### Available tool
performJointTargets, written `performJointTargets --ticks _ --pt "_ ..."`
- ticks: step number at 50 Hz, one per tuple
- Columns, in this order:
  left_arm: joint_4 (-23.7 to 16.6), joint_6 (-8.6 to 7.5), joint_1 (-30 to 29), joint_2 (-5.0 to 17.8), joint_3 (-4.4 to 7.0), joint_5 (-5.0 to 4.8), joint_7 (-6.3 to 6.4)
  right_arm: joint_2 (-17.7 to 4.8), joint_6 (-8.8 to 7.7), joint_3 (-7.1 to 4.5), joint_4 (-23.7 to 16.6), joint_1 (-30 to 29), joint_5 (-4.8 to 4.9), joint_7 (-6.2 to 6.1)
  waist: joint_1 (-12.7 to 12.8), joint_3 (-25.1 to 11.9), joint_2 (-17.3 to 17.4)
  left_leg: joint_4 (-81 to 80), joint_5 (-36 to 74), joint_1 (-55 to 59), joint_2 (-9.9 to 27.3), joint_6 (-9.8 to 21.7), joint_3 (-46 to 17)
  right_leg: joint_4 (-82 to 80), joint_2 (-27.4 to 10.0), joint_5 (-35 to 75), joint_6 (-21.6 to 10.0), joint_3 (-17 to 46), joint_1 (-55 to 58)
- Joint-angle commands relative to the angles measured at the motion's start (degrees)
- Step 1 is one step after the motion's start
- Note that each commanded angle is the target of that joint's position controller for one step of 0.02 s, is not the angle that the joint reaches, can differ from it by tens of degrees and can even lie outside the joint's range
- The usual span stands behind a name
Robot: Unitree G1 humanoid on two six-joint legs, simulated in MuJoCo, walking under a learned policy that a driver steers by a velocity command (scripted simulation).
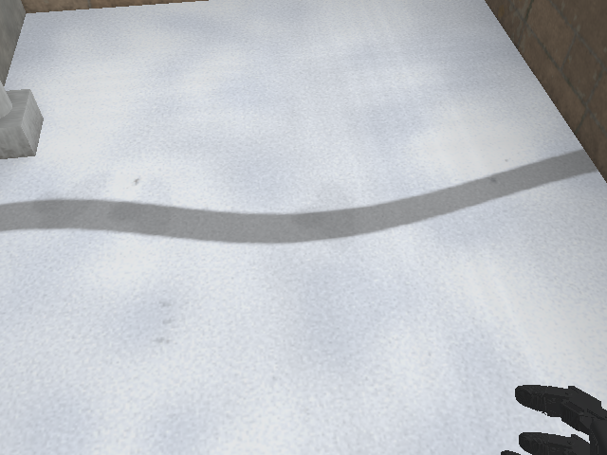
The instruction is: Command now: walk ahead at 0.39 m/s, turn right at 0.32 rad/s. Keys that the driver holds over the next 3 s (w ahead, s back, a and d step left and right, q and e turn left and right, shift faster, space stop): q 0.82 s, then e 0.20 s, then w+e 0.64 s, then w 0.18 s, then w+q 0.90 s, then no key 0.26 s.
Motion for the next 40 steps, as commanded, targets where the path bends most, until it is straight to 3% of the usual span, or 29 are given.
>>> performJointTargets --ticks 1,2,3,4,5,7,10,13,15,16,17,18,19,20,21,22,23,25,28,32,34,35,36,37,38,39,40 --pt "-6.1 -1.04 -2.5 7.4 1.06 0.87 0.16 -6.9 1.01 -2.48 -0.5 12.7 0.08 -0.53 -7.4 -6.9 7.0 -8.4 11.3 31.8 23.5 14.7 -28.2 22.5 -5.3 0.6 2.9 -1.4 -28.8" --pt "-7.1 -1.02 -5.2 6.4 0.99 1.99 0.13 -5.8 1.36 -1.79 0.0 10.6 -0.07 -0.11 -5.8 -3.9 4.6 -8.6 22.4 24.8 20.9 14.0 -22.5 19.8 -6.4 1.9 3.4 -2.8 -27.2" --pt "-7.6 -0.97 -5.9 5.5 0.96 2.55 -0.02 -4.8 1.49 -1.12 0.5 9.2 -0.15 0.16 -3.9 -3.0 4.6 -9.1 30.3 20.2 18.6 13.1 -18.4 16.1 -8.2 2.4 3.8 -4.0 -24.3" --pt "-7.6 -0.97 -5.4 3.7 0.47 2.38 -0.18 -4.2 1.58 -0.70 1.1 8.3 -0.26 0.39 -2.5 -2.7 5.8 -9.7 34.9 16.8 16.6 12.3 -15.6 11.5 -8.9 2.8 4.2 -5.3 -21.4" --pt "-7.5 -1.02 -5.4 1.9 -0.11 2.35 -0.23 -4.7 1.73 -0.77 1.7 7.6 -0.25 0.44 -1.9 -3.1 6.9 -10.0 39.3 14.7 15.0 12.3 -13.3 6.3 -8.8 4.0 4.8 -6.9 -18.9" --pt "-7.6 -1.22 -6.7 0.4 -0.94 2.55 -0.20 -8.2 2.71 -1.78 2.3 6.4 0.23 -0.01 -1.4 -5.6 8.6 -10.0 43.3 11.6 12.8 12.2 -9.9 -4.0 -7.8 9.1 5.4 -9.3 -12.3" --pt "-7.8 -0.88 -10.5 2.0 -0.80 1.89 -0.08 -11.6 4.40 -2.96 3.4 8.9 1.48 -0.84 -2.9 -7.7 9.0 -9.6 35.9 11.5 12.3 11.3 -10.0 -12.2 -5.4 18.7 5.8 -9.7 -7.1" --pt "-9.6 -0.23 -14.6 3.3 -0.34 1.77 0.15 -11.6 5.53 -3.05 3.5 10.1 2.33 -1.40 -3.3 -6.6 9.0 -7.5 23.4 11.1 12.1 9.7 -13.4 -19.0 -4.5 20.9 4.8 -8.6 -4.6" --pt "-9.8 -0.43 -13.4 3.9 0.31 2.14 0.20 -10.5 6.05 -2.85 2.8 9.2 2.59 -1.80 -1.3 -6.1 8.6 -4.0 13.0 8.6 9.7 7.0 -15.5 -28.2 -4.9 27.0 3.1 -8.3 2.2" --pt "-10.1 -0.57 -11.8 6.2 1.01 2.71 0.59 -8.4 5.97 -2.33 2.3 9.9 2.12 -1.89 -1.0 -7.1 6.4 0.4 5.5 4.7 7.2 4.2 -14.8 -29.8 -10.0 33.5 1.0 -5.3 8.4" --pt "-10.7 -0.14 -8.6 10.0 1.79 3.72 1.38 -4.4 5.68 -1.24 1.5 12.3 0.73 -1.68 -1.7 -10.7 -4.3 13.5 -15.4 -4.0 1.7 0.6 -9.3 -27.8 -22.8 51.7 -4.1 3.9 18.3" --pt "-9.6 0.65 -7.2 10.3 1.97 3.89 1.05 -5.4 5.58 -1.12 1.0 17.0 1.45 -1.77 -2.5 -13.7 -16.1 24.2 -34.2 -11.7 -1.2 -2.0 -3.4 -29.7 -33.2 55.7 -13.4 14.5 20.2" --pt "-10.1 0.80 -7.5 8.2 1.67 3.27 0.94 -9.9 6.06 -2.44 1.7 16.6 1.55 -1.88 -1.6 -12.8 -11.6 34.3 -32.0 -13.5 2.0 -3.7 -3.2 -32.1 -32.1 47.3 -15.4 15.3 17.7" --pt "-10.3 0.79 -9.9 6.0 1.05 3.01 0.96 -11.3 7.11 -3.12 1.9 15.1 1.74 -2.17 -2.0 -9.8 -8.2 38.7 -27.7 -15.2 3.2 -4.5 -3.0 -32.6 -28.4 40.5 -13.1 10.8 14.9" --pt "-10.6 0.87 -13.3 5.0 0.64 2.76 0.96 -10.9 8.47 -3.42 2.6 15.3 1.71 -2.66 -3.2 -7.6 -5.9 40.3 -24.3 -14.4 4.2 -5.3 -3.1 -33.6 -25.5 35.7 -11.0 6.4 10.8" --pt "-10.7 0.98 -15.9 4.8 0.51 2.47 0.93 -10.7 9.63 -3.59 2.4 15.5 1.53 -3.00 -4.2 -5.8 -6.1 41.2 -21.4 -13.0 4.8 -6.0 -2.9 -34.6 -24.4 33.8 -10.1 3.7 6.9" --pt "-10.5 1.11 -17.2 5.3 0.59 2.80 0.95 -9.3 10.34 -3.33 2.0 15.5 1.51 -3.05 -4.9 -4.5 -6.2 41.1 -19.1 -10.5 4.7 -6.4 -1.6 -35.7 -22.7 34.1 -9.6 0.1 3.0" --pt "-9.9 1.25 -17.7 5.4 0.83 3.06 1.13 -7.4 10.73 -2.84 0.6 14.3 1.49 -2.91 -4.9 -4.0 -6.8 36.4 -15.9 -8.1 4.8 -6.6 0.4 -36.3 -21.1 34.2 -9.4 -4.6 1.3" --pt "-8.9 1.60 -17.2 6.5 1.39 2.52 1.57 -5.6 10.50 -1.73 -1.9 10.7 1.25 -1.80 -3.6 -5.6 -7.3 25.1 -14.1 -3.4 6.3 -5.7 1.7 -35.5 -22.1 35.0 -9.9 -7.8 2.5" --pt "-7.5 2.04 -15.3 9.2 2.36 1.37 1.43 -7.9 10.50 -2.22 -3.6 10.3 1.36 -0.17 -3.2 -6.7 -8.4 13.8 -12.4 3.1 5.6 -3.1 4.2 -33.4 -24.8 32.8 -9.1 -8.0 4.1" --pt "-6.9 2.28 -15.7 9.0 2.39 0.35 1.42 -8.0 10.61 -2.72 -2.7 13.8 1.13 0.26 -5.3 -6.4 -7.1 3.3 -5.8 10.2 3.4 -0.3 6.4 -29.1 -23.3 27.0 -5.7 -10.3 1.6" --pt "-5.7 2.45 -13.1 7.3 2.07 0.50 1.29 -9.3 10.59 -3.34 -2.2 15.7 0.74 -0.01 -5.4 -5.5 -3.4 -1.9 -1.4 15.1 3.1 1.6 4.2 -23.5 -21.0 21.0 -1.9 -13.3 -2.5" --pt "-6.3 2.60 -11.7 4.0 1.24 2.37 0.88 -15.4 10.39 -4.81 -3.2 16.2 0.45 -0.98 -3.5 -4.0 12.6 -7.7 13.9 21.8 15.5 6.3 -14.0 -7.0 -14.2 6.1 4.4 -20.4 -15.0" --pt "-9.7 2.28 -15.9 4.4 1.05 3.14 1.30 -19.8 9.81 -5.29 -5.3 15.2 -1.07 -0.97 -5.2 -3.4 22.3 -10.2 22.8 20.3 26.6 17.8 -28.5 6.2 -6.6 -9.9 6.9 -15.7 -26.8" --pt "-9.9 2.12 -19.7 6.9 1.79 2.60 1.63 -17.3 8.68 -4.65 -5.3 16.1 -2.02 -0.72 -8.1 -5.5 15.2 -11.5 16.8 18.7 24.9 19.0 -27.5 13.3 -7.3 -8.5 6.2 -9.2 -27.1" --pt "-9.3 2.35 -19.1 7.4 2.12 1.91 1.85 -15.8 7.87 -3.99 -5.0 13.4 -1.57 -0.79 -6.0 -4.1 12.3 -10.7 13.2 17.7 21.5 15.6 -22.8 14.8 -8.1 -3.1 5.4 -7.7 -27.4" --pt "-7.7 2.66 -17.2 7.2 2.37 2.22 2.31 -14.2 7.79 -3.61 -5.4 10.1 -0.24 -1.11 -4.3 -4.0 9.0 -9.9 10.0 17.3 18.2 12.2 -19.6 13.9 -8.8 1.7 5.4 -7.2 -27.3"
